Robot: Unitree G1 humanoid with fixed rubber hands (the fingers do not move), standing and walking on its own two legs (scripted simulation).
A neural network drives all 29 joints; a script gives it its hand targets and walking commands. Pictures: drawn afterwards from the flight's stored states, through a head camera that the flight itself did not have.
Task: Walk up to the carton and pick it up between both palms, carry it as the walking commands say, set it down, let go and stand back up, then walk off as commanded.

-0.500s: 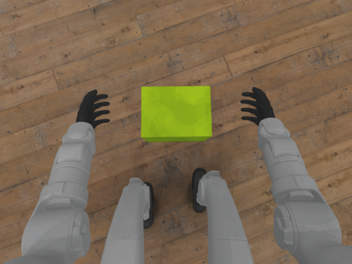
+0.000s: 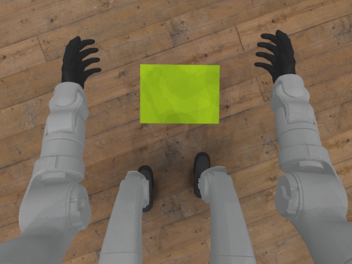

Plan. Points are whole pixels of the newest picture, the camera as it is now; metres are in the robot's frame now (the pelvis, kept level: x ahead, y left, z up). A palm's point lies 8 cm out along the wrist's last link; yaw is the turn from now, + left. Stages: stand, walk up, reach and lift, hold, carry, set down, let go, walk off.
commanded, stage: reach and lift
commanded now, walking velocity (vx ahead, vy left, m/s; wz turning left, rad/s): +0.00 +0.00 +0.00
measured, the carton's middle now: (178, 98) +0.46 -0.01 -0.54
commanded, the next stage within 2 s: none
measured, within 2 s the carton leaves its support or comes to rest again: neither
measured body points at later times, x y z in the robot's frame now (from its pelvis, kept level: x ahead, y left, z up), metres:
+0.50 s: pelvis -0.08 +0.00 -0.14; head +0.29 -0.01 +0.09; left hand +0.45 +0.21 -0.31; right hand +0.47 -0.23 -0.32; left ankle +0.03 +0.14 -0.62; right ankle +0.09 -0.12 -0.62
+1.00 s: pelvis -0.09 +0.00 -0.24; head +0.29 +0.00 -0.01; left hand +0.45 +0.22 -0.44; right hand +0.47 -0.22 -0.43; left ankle +0.03 +0.14 -0.62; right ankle +0.09 -0.12 -0.62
